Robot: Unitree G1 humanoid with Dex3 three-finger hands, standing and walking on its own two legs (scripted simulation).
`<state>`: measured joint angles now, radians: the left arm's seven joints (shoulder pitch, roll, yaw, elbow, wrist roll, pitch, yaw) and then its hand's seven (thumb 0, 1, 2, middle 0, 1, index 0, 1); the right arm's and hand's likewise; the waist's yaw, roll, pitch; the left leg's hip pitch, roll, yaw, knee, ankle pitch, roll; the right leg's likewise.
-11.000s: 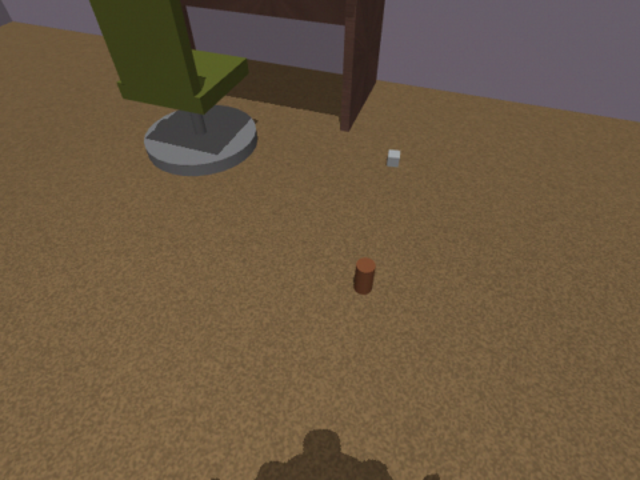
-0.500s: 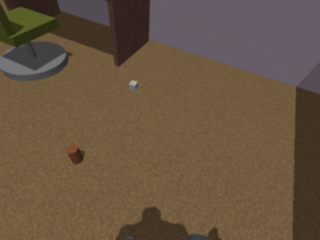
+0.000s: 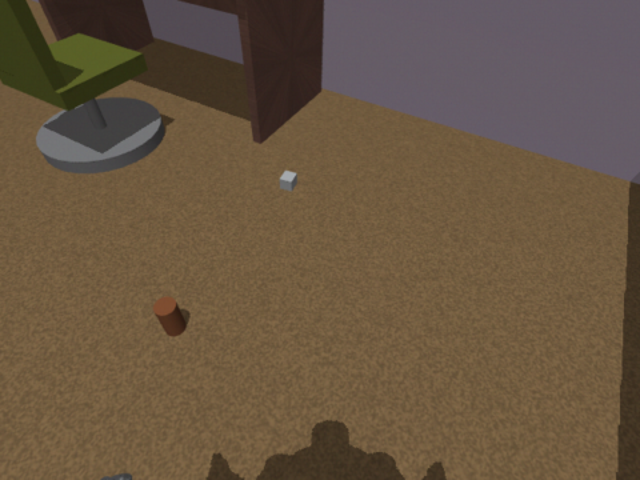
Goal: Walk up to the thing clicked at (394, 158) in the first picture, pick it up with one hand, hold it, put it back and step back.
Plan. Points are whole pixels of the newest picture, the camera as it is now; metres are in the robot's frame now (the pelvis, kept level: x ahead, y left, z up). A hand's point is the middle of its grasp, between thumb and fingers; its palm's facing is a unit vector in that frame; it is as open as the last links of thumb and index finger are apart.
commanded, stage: walk up
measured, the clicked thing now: (288, 180) +1.50 +0.14 -0.73
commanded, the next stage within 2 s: stand in 0.32 s
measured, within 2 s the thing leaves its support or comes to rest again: neither
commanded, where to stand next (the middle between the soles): +0.09 -0.03 m, yaw -2 degrees
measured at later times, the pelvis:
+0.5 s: pelvis +0.01 -0.01 +0.02, yaw +0 degrees
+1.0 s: pelvis +0.01 -0.02 +0.02, yaw -1 degrees
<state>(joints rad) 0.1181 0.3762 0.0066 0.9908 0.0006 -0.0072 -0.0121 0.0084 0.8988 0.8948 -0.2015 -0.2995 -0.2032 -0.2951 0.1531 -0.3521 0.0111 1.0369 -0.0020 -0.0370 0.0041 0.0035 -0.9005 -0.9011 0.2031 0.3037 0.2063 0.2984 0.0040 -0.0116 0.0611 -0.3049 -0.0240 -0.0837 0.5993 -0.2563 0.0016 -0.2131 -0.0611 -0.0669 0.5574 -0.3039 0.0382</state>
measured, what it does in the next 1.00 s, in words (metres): stands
